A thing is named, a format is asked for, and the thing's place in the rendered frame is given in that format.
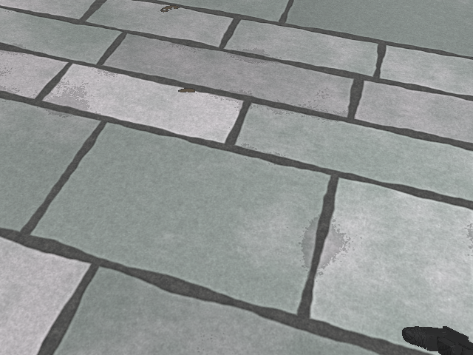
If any right robot hand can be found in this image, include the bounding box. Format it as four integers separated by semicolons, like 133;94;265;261
402;326;473;355

